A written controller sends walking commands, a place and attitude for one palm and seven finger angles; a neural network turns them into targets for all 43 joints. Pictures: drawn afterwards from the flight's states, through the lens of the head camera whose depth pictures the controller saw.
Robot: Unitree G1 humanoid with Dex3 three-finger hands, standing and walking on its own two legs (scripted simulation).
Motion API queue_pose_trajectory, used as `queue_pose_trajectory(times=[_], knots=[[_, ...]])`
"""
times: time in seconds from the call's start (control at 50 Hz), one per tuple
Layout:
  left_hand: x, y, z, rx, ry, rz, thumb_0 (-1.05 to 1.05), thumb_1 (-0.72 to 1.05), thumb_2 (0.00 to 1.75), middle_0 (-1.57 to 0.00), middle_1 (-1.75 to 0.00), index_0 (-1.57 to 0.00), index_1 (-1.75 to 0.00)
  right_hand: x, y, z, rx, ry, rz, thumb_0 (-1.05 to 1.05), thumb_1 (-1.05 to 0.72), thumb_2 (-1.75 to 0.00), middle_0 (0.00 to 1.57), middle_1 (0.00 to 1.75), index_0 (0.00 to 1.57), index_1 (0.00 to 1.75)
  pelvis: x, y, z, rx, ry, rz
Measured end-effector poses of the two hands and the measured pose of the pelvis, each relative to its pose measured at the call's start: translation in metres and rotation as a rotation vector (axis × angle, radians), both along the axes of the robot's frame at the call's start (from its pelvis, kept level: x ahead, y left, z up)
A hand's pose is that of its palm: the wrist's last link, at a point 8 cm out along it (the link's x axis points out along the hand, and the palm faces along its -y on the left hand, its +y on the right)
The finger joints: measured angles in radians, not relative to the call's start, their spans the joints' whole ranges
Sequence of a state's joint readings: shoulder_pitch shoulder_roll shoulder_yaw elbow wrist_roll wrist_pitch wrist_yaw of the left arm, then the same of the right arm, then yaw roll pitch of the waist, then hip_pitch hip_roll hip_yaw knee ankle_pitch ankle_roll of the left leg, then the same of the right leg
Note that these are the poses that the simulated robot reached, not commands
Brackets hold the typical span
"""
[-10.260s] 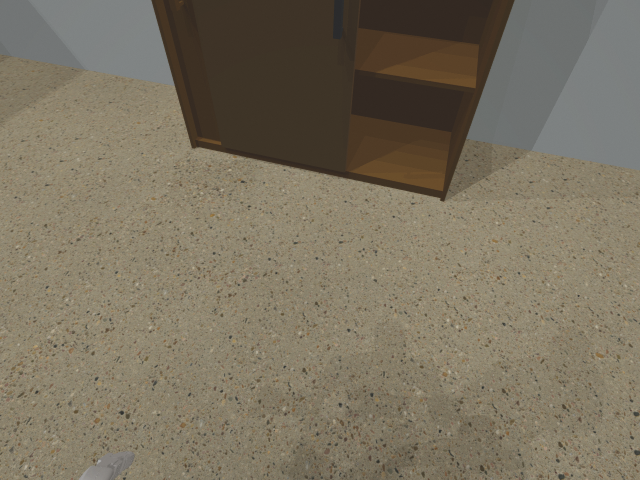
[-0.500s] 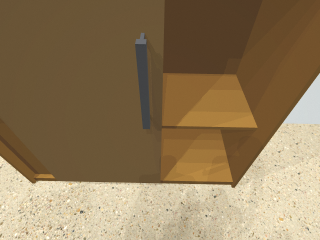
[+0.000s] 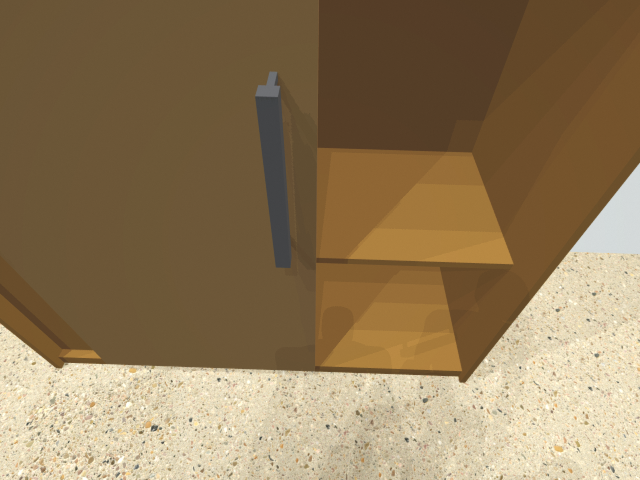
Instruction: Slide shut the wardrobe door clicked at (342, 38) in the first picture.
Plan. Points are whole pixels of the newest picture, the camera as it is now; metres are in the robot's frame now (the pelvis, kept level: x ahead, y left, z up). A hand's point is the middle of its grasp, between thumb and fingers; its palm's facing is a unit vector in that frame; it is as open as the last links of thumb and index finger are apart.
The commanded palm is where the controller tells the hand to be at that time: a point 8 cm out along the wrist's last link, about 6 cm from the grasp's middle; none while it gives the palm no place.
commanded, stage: look again from close up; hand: left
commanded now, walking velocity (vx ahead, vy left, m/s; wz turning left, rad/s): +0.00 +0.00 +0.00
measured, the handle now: (279, 184) +0.51 +0.10 +0.08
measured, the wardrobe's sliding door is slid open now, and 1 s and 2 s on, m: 0.47 0.47 0.47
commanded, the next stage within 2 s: raise the hand with hooked fingers in 0.48 s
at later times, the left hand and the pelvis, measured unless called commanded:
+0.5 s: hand out of the picture -0.03 +0.15 -0.17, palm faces +0.05 -0.98 -0.19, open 7.4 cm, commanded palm none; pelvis +0.01 -0.01 +0.00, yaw +0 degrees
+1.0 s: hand (216, 444) +0.17 +0.14 -0.03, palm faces -0.04 -1.00 +0.04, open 8.5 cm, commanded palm +0.13 +0.22 -0.03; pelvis -0.04 -0.03 -0.06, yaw +0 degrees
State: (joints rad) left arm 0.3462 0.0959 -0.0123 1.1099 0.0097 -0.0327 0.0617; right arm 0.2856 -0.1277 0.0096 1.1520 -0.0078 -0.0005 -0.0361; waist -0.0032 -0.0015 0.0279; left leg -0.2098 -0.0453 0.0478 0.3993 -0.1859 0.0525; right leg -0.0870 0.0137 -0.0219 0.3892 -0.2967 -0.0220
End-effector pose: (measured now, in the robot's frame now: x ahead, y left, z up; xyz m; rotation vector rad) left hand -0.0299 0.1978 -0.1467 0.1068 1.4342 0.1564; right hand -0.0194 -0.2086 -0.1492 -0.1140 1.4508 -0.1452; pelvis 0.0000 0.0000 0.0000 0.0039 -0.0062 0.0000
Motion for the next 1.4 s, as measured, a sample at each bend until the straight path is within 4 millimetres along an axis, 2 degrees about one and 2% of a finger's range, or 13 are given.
queue_pose_trajectory(times=[0.26, 0.6, 0.66, 0.74, 0.82, 0.88, 0.96, 1.02, 1.08, 1.16, 1.24, 1.32, 1.4], knots=[[0.002, 0.003, 0.002, 0.016, 0.008, 0.002, 0.00, 0.90, 0.90, -0.20, -0.30, -0.20, -0.30, 0.011, -0.007, 0.000, -0.006, -0.019, 0.011, 0.01, -0.92, -0.90, 0.20, 0.30, 0.20, 0.30, 0.006, -0.004, 0.001, 0.005, -0.008, -0.001], [-0.005, -0.003, 0.004, 0.022, 0.021, 0.000, 0.00, 0.90, 0.90, -0.20, -0.30, -0.20, -0.30, 0.008, -0.011, -0.001, 0.003, -0.007, 0.024, 0.01, -0.92, -0.90, 0.20, 0.30, 0.20, 0.30, 0.005, -0.009, 0.001, 0.002, -0.003, 0.001], [0.037, 0.017, 0.028, 0.101, -0.239, 0.052, 0.04, 0.95, 0.90, -0.21, -0.31, -0.20, -0.30, 0.022, -0.025, 0.006, -0.047, -0.166, 0.024, 0.02, -0.93, -0.90, 0.20, 0.30, 0.20, 0.30, 0.000, -0.011, -0.003, 0.008, 0.002, -0.009], [0.121, 0.041, 0.094, 0.198, -0.713, 0.063, 0.06, 0.94, 0.88, -0.21, -0.33, -0.20, -0.32, 0.063, -0.048, 0.013, -0.100, -0.427, 0.029, 0.02, -0.93, -0.90, 0.20, 0.30, 0.20, 0.30, -0.009, -0.011, -0.010, 0.008, 0.015, 0.026], [0.199, 0.024, 0.159, 0.131, -1.199, -0.049, 0.04, 0.86, 0.86, -0.20, -0.37, -0.20, -0.36, 0.114, -0.066, 0.028, -0.147, -0.677, 0.076, 0.02, -0.92, -0.90, 0.20, 0.30, 0.20, 0.30, -0.021, -0.012, -0.022, 0.000, 0.071, 0.036], [0.222, 0.002, 0.170, -0.028, -1.443, -0.124, 0.03, 0.78, 0.83, -0.20, -0.40, -0.20, -0.40, 0.145, -0.074, 0.043, -0.165, -0.817, 0.100, 0.02, -0.92, -0.90, 0.20, 0.30, 0.20, 0.30, -0.029, -0.019, -0.036, 0.008, 0.127, 0.011], [0.204, -0.011, 0.136, -0.173, -1.447, -0.190, 0.01, 0.67, 0.80, -0.22, -0.46, -0.21, -0.46, 0.175, -0.079, 0.061, -0.179, -0.928, 0.150, 0.02, -0.91, -0.90, 0.20, 0.30, 0.20, 0.30, -0.036, -0.029, -0.054, 0.012, 0.159, 0.001], [0.170, -0.001, 0.107, -0.157, -1.298, -0.128, 0.01, 0.59, 0.77, -0.23, -0.50, -0.22, -0.50, 0.191, -0.076, 0.067, -0.180, -0.966, 0.183, 0.02, -0.91, -0.90, 0.20, 0.30, 0.20, 0.30, -0.038, -0.033, -0.061, 0.006, 0.159, 0.007], [0.138, 0.019, 0.103, -0.039, -1.252, -0.042, 0.01, 0.52, 0.74, -0.23, -0.55, -0.23, -0.54, 0.201, -0.068, 0.064, -0.166, -0.976, 0.219, 0.02, -0.91, -0.90, 0.20, 0.30, 0.20, 0.30, -0.039, -0.036, -0.065, -0.009, 0.166, 0.020], [0.126, 0.038, 0.133, 0.110, -1.427, -0.033, 0.01, 0.42, 0.70, -0.24, -0.61, -0.23, -0.60, 0.200, -0.051, 0.041, -0.120, -0.944, 0.270, 0.01, -0.91, -0.90, 0.20, 0.30, 0.20, 0.30, -0.044, -0.039, -0.074, -0.037, 0.177, 0.046], [0.152, 0.032, 0.158, 0.054, -1.583, -0.179, 0.01, 0.33, 0.66, -0.24, -0.67, -0.23, -0.66, 0.182, -0.034, 0.010, -0.056, -0.871, 0.271, 0.01, -0.91, -0.90, 0.20, 0.30, 0.20, 0.30, -0.052, -0.039, -0.080, -0.056, 0.180, 0.054], [0.190, 0.024, 0.152, -0.105, -1.441, -0.289, 0.01, 0.23, 0.62, -0.24, -0.73, -0.24, -0.72, 0.149, -0.030, -0.004, -0.025, -0.777, 0.193, 0.02, -0.91, -0.90, 0.21, 0.30, 0.21, 0.30, -0.054, -0.037, -0.073, -0.049, 0.171, 0.042], [0.205, 0.035, 0.152, -0.126, -1.313, -0.206, 0.00, 0.14, 0.58, -0.26, -0.79, -0.25, -0.78, 0.118, -0.038, 0.002, -0.053, -0.710, 0.098, 0.02, -0.90, -0.90, 0.21, 0.30, 0.21, 0.30, -0.045, -0.032, -0.058, -0.028, 0.163, 0.015]])
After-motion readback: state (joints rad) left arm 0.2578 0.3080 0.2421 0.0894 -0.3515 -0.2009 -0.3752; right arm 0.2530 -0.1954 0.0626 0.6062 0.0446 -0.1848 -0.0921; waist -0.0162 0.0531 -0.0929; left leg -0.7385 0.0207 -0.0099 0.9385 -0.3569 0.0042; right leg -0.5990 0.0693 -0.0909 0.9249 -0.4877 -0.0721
